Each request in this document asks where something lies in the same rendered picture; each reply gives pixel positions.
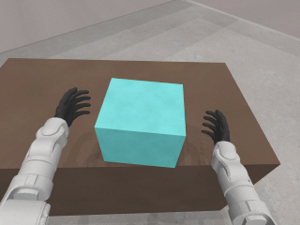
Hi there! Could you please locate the pedestal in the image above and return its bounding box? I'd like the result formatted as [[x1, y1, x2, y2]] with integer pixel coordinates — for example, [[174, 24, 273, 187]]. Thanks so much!
[[0, 58, 281, 217]]

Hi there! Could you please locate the right robot forearm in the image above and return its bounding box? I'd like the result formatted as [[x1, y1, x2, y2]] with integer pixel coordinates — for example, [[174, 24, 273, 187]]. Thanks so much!
[[211, 141, 277, 225]]

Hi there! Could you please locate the left robot forearm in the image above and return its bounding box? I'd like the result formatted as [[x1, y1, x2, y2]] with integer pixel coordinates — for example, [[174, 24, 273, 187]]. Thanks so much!
[[0, 117, 69, 210]]

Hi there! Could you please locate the carton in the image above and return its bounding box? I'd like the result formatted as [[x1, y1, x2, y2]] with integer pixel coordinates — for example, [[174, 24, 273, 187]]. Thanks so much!
[[95, 78, 187, 168]]

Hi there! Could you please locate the robot left upper arm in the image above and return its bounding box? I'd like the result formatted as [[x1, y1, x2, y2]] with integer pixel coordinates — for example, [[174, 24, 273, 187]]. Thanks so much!
[[0, 199, 51, 225]]

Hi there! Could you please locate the right robot hand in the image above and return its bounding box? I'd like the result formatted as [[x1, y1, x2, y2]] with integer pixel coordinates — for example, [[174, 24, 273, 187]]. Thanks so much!
[[202, 110, 231, 145]]

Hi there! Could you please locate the left robot hand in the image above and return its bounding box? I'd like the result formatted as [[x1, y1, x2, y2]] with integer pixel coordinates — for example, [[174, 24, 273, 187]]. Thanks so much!
[[54, 87, 91, 127]]

